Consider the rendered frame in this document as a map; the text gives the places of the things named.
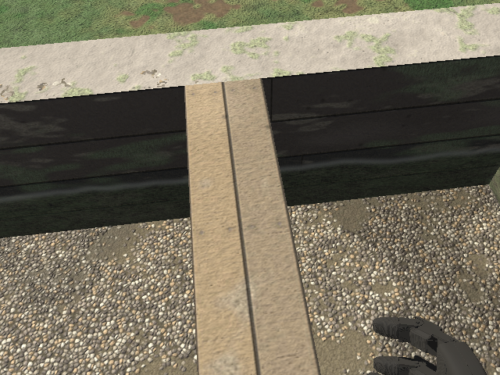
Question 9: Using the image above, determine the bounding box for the right robot hand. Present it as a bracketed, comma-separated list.
[367, 316, 487, 375]

